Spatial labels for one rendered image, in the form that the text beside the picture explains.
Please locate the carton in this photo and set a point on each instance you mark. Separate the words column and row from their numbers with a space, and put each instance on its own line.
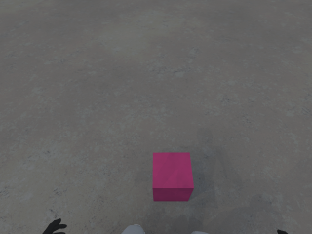
column 172, row 178

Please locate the left robot hand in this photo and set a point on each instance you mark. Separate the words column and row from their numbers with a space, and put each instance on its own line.
column 54, row 226

